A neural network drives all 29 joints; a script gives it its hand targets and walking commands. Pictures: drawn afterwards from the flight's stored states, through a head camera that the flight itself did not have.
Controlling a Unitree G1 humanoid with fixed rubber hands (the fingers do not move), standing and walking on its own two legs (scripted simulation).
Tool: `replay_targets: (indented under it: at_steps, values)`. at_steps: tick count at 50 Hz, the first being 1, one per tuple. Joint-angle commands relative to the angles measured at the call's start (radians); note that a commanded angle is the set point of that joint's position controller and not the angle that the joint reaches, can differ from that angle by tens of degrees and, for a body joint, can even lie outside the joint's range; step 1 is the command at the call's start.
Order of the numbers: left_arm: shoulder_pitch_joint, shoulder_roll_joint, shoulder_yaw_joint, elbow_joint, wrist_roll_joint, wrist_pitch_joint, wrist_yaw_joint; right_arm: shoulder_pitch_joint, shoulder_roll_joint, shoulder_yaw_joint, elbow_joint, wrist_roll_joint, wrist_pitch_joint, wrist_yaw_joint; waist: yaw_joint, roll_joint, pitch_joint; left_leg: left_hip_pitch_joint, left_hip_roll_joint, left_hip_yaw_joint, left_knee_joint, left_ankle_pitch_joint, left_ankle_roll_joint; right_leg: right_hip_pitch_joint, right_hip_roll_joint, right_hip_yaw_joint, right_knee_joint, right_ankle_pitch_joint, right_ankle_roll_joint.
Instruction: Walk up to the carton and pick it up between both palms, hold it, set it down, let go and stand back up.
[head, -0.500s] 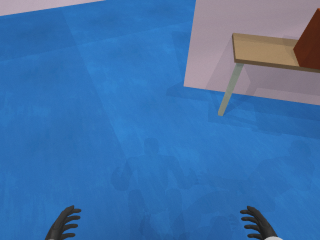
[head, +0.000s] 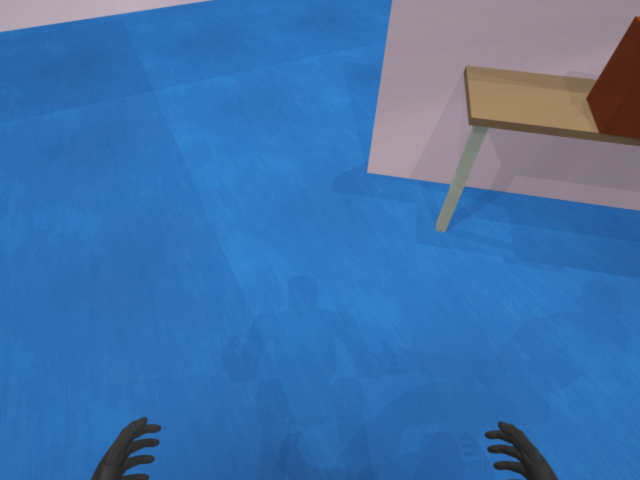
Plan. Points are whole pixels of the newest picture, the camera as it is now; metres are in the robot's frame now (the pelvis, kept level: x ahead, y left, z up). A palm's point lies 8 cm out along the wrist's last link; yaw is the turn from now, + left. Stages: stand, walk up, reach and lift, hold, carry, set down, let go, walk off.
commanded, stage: stand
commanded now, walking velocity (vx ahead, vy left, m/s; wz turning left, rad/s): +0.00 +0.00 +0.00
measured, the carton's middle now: out of the picture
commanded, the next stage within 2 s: walk up in 1.54 s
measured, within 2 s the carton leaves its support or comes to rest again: neither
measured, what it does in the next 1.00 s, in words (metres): stands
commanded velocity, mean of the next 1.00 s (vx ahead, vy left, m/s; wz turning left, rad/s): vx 0.00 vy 0.00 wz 0.00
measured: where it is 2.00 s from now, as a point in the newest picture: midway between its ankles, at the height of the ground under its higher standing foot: outside the picture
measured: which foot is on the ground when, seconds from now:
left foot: down 0.00-1.00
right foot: down 0.00-1.00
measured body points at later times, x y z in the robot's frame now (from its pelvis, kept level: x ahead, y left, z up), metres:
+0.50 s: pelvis +0.00 +0.00 +0.00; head +0.01 +0.00 +0.45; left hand +0.14 +0.27 -0.10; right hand +0.12 -0.28 -0.11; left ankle +0.00 +0.12 -0.71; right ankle +0.00 -0.13 -0.71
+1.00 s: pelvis -0.02 -0.01 +0.00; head -0.02 -0.01 +0.45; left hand +0.11 +0.27 -0.10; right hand +0.09 -0.29 -0.11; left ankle +0.00 +0.12 -0.71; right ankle +0.00 -0.13 -0.71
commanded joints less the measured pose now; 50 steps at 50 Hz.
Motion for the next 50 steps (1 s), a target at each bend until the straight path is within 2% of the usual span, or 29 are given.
replay_targets:
  at_steps: [1, 4, 6, 9, 23, 26, 29, 32, 36, 37, 41, 42, 43, 50]
  values:
    - [-0.04, 0.229, 0.072, 0.004, 0.014, -0.042, 0.009, -0.059, -0.223, -0.074, -0.029, 0.021, -0.058, -0.007, 0.0, -0.016, -0.135, 0.048, 0.093, -0.105, -0.148, 0.314, 0.072, 0.068, -0.083, 0.079, -0.097, 0.31, -0.077]
    - [-0.043, 0.217, 0.07, 0.008, 0.014, -0.038, 0.009, -0.068, -0.232, -0.072, -0.019, 0.019, -0.059, -0.008, 0.005, 0.003, -0.131, 0.057, 0.093, -0.102, -0.156, 0.317, 0.069, 0.062, -0.079, 0.076, -0.101, 0.305, -0.076]
    - [-0.035, 0.22, 0.069, 0.015, 0.014, -0.04, 0.01, -0.065, -0.231, -0.075, -0.015, 0.018, -0.056, -0.009, 0.006, -0.015, -0.127, 0.057, 0.096, -0.106, -0.151, 0.328, 0.072, 0.062, -0.08, 0.076, -0.1, 0.315, -0.075]
    - [-0.041, 0.225, 0.071, 0.019, 0.014, -0.04, 0.011, -0.058, -0.231, -0.073, -0.008, 0.018, -0.058, -0.009, 0.002, -0.004, -0.126, 0.063, 0.093, -0.102, -0.156, 0.331, 0.07, 0.066, -0.083, 0.078, -0.103, 0.323, -0.077]
    - [-0.038, 0.231, 0.069, 0.048, 0.015, -0.04, 0.015, -0.054, -0.234, -0.07, 0.028, 0.023, -0.057, -0.011, 0.0, -0.022, -0.135, 0.076, 0.094, -0.103, -0.161, 0.36, 0.072, 0.086, -0.089, 0.082, -0.11, 0.357, -0.075]
    - [-0.041, 0.225, 0.066, 0.049, 0.013, -0.039, 0.014, -0.065, -0.231, -0.069, 0.032, 0.022, -0.054, -0.009, 0.006, -0.031, -0.132, 0.068, 0.091, -0.101, -0.164, 0.338, 0.07, 0.084, -0.09, 0.087, -0.12, 0.336, -0.077]
    - [-0.039, 0.226, 0.067, 0.055, 0.011, -0.04, 0.013, -0.059, -0.232, -0.066, 0.044, 0.021, -0.056, -0.01, 0.004, -0.013, -0.134, 0.073, 0.1, -0.115, -0.175, 0.343, 0.073, 0.087, -0.087, 0.084, -0.119, 0.334, -0.075]
    - [-0.046, 0.228, 0.065, 0.057, 0.013, -0.039, 0.014, -0.066, -0.231, -0.067, 0.045, 0.022, -0.057, -0.01, 0.001, -0.035, -0.129, 0.071, 0.096, -0.111, -0.171, 0.323, 0.073, 0.086, -0.094, 0.094, -0.134, 0.329, -0.075]
    - [-0.043, 0.226, 0.063, 0.069, 0.012, -0.04, 0.014, -0.062, -0.239, -0.069, 0.06, 0.023, -0.055, -0.008, 0.002, -0.024, -0.121, 0.073, 0.094, -0.112, -0.185, 0.296, 0.07, 0.077, -0.093, 0.098, -0.146, 0.302, -0.075]
    - [-0.053, 0.238, 0.067, 0.072, 0.012, -0.039, 0.013, -0.059, -0.23, -0.068, 0.066, 0.025, -0.055, -0.007, -0.008, -0.038, -0.105, 0.072, 0.091, -0.108, -0.183, 0.287, 0.067, 0.063, -0.095, 0.107, -0.157, 0.294, -0.077]
    - [-0.065, 0.238, 0.063, 0.08, 0.014, -0.041, 0.01, -0.062, -0.23, -0.067, 0.079, 0.021, -0.052, -0.005, -0.009, -0.04, -0.09, 0.069, 0.088, -0.111, -0.2, 0.24, 0.064, 0.049, -0.098, 0.113, -0.181, 0.237, -0.074]
    - [-0.053, 0.237, 0.065, 0.087, 0.012, -0.041, 0.01, -0.056, -0.239, -0.066, 0.084, 0.021, -0.053, -0.004, -0.002, -0.027, -0.097, 0.058, 0.096, -0.122, -0.212, 0.231, 0.07, 0.068, -0.094, 0.106, -0.177, 0.232, -0.071]
    - [-0.054, 0.237, 0.063, 0.091, 0.013, -0.04, 0.01, -0.067, -0.231, -0.065, 0.087, 0.021, -0.053, -0.004, 0.001, -0.041, -0.094, 0.059, 0.093, -0.121, -0.212, 0.23, 0.067, 0.065, -0.092, 0.106, -0.182, 0.229, -0.071]
    - [-0.065, 0.236, 0.061, 0.108, 0.014, -0.044, 0.011, -0.075, -0.232, -0.065, 0.109, 0.023, -0.051, 0.0, -0.004, -0.047, -0.084, 0.07, 0.083, -0.108, -0.214, 0.207, 0.063, 0.051, -0.107, 0.134, -0.221, 0.211, -0.071]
